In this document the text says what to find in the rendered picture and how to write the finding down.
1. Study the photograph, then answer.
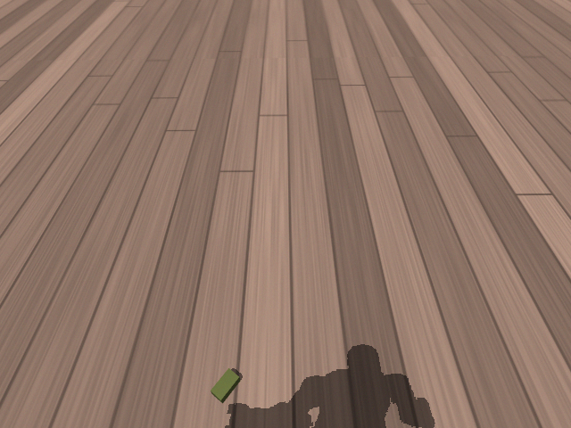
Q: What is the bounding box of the small box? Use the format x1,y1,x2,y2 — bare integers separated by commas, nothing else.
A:
211,368,241,404

